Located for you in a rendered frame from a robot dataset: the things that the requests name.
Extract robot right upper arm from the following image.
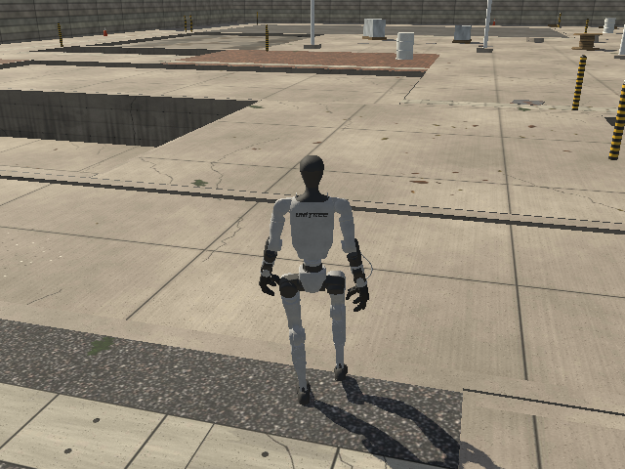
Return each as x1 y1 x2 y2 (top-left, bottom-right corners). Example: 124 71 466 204
332 197 356 253

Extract robot left shin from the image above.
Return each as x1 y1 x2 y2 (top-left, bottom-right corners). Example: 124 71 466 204
289 328 308 392

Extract left robot forearm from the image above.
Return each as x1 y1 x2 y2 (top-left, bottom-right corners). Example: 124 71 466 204
260 237 277 277

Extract robot left hand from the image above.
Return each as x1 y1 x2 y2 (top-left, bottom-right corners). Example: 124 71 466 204
259 274 280 296

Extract robot right hand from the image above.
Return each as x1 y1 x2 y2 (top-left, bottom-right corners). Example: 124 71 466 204
346 284 369 312

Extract right robot thigh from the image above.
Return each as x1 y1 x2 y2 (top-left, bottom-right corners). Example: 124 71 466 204
325 271 346 320

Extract robot left upper arm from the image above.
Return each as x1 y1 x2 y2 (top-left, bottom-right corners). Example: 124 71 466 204
267 197 292 252

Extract right robot forearm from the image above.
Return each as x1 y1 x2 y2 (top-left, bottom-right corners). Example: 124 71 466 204
347 238 367 287

